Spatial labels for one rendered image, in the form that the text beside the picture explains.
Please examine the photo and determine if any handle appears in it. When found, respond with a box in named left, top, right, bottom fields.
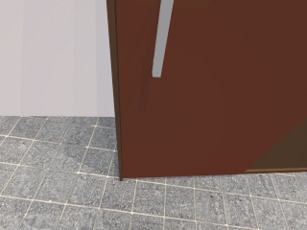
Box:
left=152, top=0, right=174, bottom=78

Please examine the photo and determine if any wardrobe door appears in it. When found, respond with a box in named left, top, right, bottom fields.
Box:
left=248, top=118, right=307, bottom=170
left=116, top=0, right=307, bottom=178

